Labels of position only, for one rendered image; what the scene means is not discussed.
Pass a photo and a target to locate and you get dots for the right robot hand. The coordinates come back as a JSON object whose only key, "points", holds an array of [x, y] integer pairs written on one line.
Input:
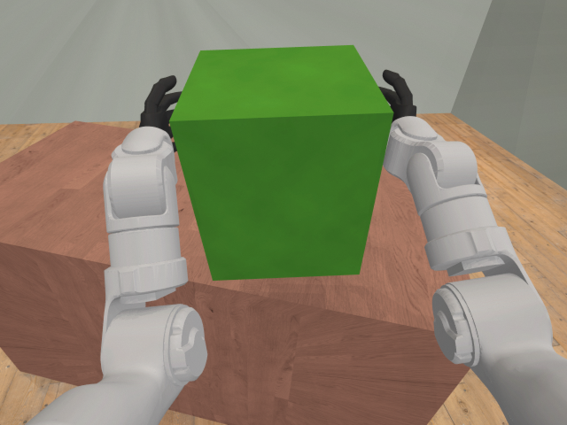
{"points": [[401, 101]]}

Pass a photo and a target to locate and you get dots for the left robot forearm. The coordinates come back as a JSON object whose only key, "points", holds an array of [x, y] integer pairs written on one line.
{"points": [[141, 214]]}

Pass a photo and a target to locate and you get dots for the right robot upper arm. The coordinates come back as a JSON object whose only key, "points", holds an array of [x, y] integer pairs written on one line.
{"points": [[497, 326]]}

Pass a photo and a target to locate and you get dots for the right robot forearm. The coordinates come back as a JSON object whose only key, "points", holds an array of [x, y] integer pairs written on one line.
{"points": [[461, 231]]}

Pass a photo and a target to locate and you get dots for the carton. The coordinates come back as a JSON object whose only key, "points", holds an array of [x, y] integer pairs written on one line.
{"points": [[282, 151]]}

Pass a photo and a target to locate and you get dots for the left robot hand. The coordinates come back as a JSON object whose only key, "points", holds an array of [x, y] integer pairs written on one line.
{"points": [[155, 112]]}

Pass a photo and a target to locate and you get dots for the left robot upper arm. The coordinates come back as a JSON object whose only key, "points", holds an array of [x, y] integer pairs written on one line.
{"points": [[149, 354]]}

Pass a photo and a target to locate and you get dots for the pedestal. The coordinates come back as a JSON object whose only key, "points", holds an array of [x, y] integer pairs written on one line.
{"points": [[353, 349]]}

